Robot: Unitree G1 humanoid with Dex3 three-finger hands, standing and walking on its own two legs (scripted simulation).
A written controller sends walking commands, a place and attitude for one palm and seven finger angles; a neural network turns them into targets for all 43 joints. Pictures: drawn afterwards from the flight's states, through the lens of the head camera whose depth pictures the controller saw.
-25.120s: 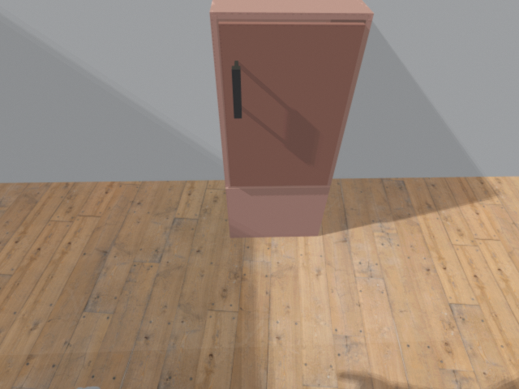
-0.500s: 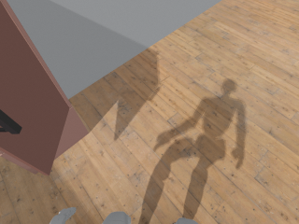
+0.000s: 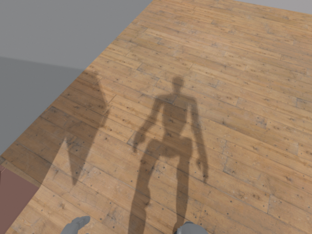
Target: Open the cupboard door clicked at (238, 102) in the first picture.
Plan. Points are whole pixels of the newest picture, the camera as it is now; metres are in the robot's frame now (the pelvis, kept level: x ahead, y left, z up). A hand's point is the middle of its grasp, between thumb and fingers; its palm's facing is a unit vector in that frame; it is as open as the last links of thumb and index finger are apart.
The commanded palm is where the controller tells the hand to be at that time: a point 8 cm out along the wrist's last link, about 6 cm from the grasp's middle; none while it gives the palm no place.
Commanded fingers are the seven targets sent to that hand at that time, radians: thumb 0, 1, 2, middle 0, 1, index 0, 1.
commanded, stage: walk to a spot facing it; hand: left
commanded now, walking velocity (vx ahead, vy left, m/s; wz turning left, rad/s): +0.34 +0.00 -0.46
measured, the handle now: out of the picture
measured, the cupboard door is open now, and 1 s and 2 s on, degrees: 45 45 45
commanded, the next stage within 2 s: turn to face it in 1.24 s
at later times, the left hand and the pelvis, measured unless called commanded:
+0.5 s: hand (103, 216) +0.19 +0.17 -0.19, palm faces -0.07 -0.99 -0.15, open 7.4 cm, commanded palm none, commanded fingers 0.00 0.90 0.90 -0.20 -0.30 -0.20 -0.30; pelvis +0.21 -0.01 -0.01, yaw -11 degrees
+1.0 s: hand (153, 113) +0.58 +0.02 -0.16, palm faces -0.33 -0.92 -0.21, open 7.4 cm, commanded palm none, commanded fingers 0.00 0.90 0.90 -0.20 -0.30 -0.20 -0.30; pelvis +0.40 -0.12 -0.01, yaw -20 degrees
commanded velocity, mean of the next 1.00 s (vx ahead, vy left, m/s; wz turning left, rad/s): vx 0.37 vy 0.00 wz -0.25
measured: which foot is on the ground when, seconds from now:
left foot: down 0.00-0.04, up 0.06-0.44, down 0.46-0.90, up 0.92-1.00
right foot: up 0.00-0.02, down 0.04-0.48, up 0.50-0.88, down 0.90-1.00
